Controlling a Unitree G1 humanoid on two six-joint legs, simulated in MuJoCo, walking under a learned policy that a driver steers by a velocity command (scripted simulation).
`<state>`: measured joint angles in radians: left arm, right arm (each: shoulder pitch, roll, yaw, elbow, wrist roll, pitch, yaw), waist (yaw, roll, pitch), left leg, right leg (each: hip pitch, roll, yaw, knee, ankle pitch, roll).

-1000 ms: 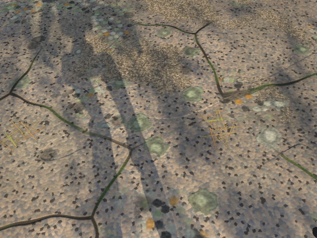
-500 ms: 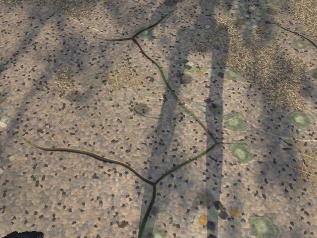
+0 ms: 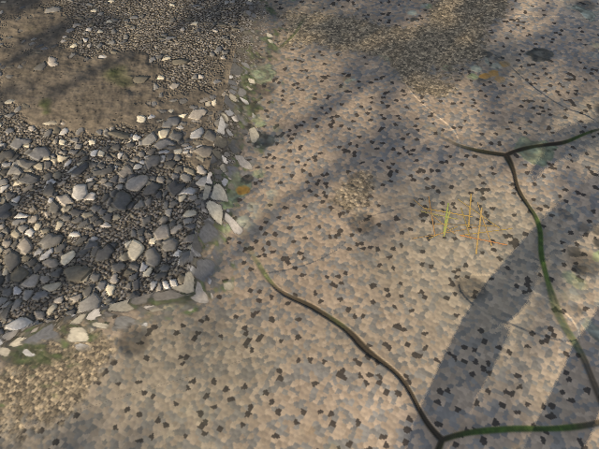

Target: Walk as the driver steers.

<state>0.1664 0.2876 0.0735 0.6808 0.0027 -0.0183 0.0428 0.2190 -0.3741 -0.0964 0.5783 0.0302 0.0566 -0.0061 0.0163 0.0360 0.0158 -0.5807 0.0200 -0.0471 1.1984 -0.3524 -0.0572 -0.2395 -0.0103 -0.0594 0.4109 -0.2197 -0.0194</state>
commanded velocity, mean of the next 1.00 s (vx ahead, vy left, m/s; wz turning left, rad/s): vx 0.85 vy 0.00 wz -0.47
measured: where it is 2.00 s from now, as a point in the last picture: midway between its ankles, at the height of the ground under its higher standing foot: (524, 189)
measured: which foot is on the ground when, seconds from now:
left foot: up 0.00-0.26, down 0.28-0.72, up 0.74-1.00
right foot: down 0.00-0.28, up 0.30-0.70, down 0.72-1.00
